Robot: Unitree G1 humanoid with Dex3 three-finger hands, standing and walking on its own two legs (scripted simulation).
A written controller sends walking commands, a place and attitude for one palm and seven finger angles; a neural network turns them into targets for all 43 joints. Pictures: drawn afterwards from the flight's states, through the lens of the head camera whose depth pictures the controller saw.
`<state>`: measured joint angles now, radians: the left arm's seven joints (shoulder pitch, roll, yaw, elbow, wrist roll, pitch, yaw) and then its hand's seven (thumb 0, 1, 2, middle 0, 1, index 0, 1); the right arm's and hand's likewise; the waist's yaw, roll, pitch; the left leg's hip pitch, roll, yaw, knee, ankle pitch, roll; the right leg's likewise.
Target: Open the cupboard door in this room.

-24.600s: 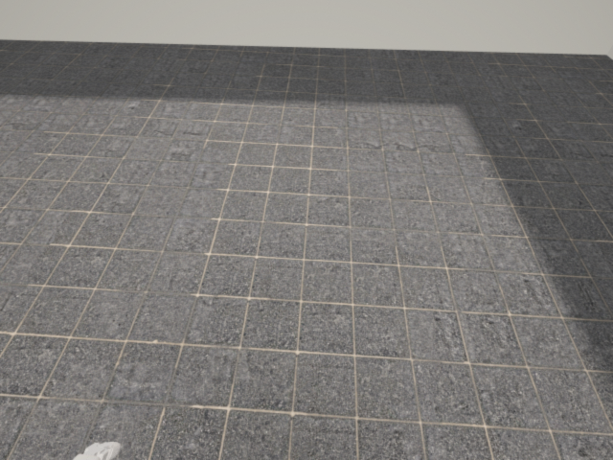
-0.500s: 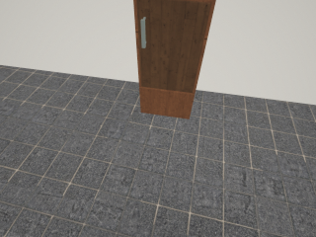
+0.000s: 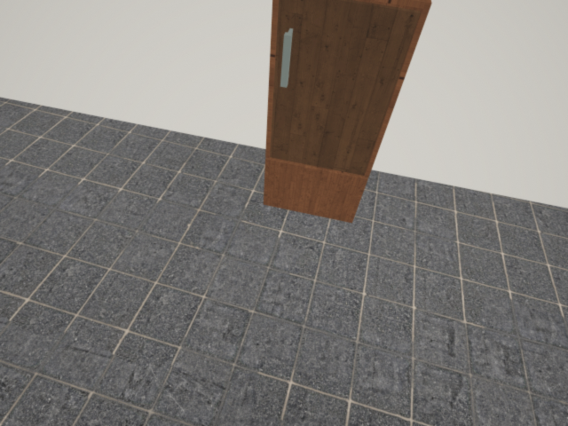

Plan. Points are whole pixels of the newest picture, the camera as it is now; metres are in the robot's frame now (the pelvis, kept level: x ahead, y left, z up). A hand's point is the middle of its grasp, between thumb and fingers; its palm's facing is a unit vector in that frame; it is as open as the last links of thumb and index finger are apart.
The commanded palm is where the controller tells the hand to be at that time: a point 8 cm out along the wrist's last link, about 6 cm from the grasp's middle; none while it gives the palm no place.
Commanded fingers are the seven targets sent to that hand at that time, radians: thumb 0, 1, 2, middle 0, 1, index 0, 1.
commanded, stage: walk to a spot facing it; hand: left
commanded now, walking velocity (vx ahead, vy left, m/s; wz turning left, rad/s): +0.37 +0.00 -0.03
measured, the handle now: (287, 58) +1.10 +0.05 -0.01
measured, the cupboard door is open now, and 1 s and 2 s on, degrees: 0 0 0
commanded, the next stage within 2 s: turn to face it in 0.26 s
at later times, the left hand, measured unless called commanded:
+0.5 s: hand (221, 318) +0.33 +0.13 -0.17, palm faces -0.05 -0.98 -0.18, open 7.3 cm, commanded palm none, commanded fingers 0.00 0.90 0.90 -0.20 -0.30 -0.20 -0.30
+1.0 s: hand (198, 301) +0.36 +0.18 -0.15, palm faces -0.05 -0.99 -0.16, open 7.3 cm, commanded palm none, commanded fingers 0.00 0.90 0.90 -0.20 -0.30 -0.20 -0.30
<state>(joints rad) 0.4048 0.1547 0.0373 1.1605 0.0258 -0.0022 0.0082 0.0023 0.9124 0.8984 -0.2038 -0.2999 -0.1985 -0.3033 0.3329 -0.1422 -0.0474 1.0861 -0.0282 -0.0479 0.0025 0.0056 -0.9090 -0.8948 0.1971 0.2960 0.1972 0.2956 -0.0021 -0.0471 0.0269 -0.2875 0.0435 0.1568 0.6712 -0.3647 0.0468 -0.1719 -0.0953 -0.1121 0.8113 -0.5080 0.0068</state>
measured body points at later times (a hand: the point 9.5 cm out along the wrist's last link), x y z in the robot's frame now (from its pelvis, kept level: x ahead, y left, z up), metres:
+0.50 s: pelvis +0.21 -0.04 -0.01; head +0.26 -0.04 +0.44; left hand +0.33 +0.18 -0.15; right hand +0.12 -0.23 -0.16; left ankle +0.03 +0.08 -0.65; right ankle +0.30 -0.12 -0.72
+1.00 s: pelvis +0.33 +0.00 +0.02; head +0.35 +0.01 +0.47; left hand +0.36 +0.23 -0.14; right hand +0.34 -0.25 -0.12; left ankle +0.33 +0.09 -0.72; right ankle +0.30 -0.13 -0.65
